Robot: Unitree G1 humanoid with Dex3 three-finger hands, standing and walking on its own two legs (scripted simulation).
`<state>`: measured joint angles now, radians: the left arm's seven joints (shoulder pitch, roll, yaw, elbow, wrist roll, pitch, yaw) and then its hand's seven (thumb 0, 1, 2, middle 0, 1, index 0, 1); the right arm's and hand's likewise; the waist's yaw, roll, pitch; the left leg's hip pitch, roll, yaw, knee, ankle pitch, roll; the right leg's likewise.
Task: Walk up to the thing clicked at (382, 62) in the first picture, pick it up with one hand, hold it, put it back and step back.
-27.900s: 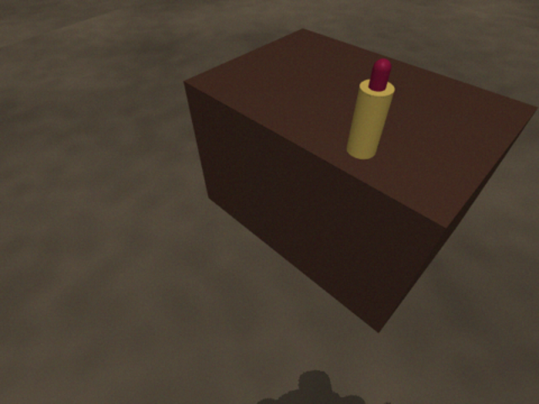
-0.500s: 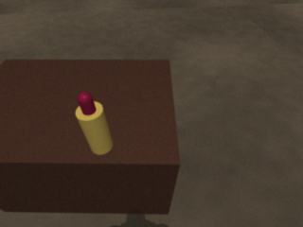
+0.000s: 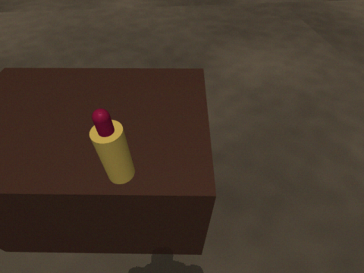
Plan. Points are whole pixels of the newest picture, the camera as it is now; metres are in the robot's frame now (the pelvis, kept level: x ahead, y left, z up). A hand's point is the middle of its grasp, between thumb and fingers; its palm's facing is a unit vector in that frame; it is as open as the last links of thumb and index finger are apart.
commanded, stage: stand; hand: left
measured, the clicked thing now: (112, 146) +0.45 +0.20 +0.00
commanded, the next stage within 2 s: step back in 0.36 s
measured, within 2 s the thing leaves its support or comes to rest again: neither
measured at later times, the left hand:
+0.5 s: hand out of the picture +0.08 +0.26 -0.16, palm faces +0.01 -0.93 -0.38, open 7.3 cm
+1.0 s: hand out of the picture +0.02 +0.30 -0.18, palm faces -0.02 -0.93 -0.36, open 7.3 cm
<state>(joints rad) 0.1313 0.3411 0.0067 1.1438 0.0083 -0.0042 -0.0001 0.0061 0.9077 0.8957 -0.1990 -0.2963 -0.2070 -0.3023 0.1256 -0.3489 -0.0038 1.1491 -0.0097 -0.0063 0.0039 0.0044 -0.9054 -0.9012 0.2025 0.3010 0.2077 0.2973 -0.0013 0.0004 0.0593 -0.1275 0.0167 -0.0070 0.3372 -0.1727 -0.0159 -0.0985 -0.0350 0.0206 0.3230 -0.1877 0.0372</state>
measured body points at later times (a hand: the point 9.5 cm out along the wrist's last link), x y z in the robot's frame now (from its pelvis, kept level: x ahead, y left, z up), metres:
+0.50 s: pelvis -0.01 -0.01 -0.01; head +0.03 +0.00 +0.44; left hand +0.08 +0.31 -0.14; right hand +0.08 -0.31 -0.14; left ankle +0.01 +0.13 -0.75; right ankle -0.01 -0.14 -0.75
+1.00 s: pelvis -0.10 +0.03 -0.02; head -0.02 +0.06 +0.42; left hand +0.02 +0.35 -0.15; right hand -0.04 -0.28 -0.13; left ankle -0.09 +0.14 -0.75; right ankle -0.13 -0.11 -0.67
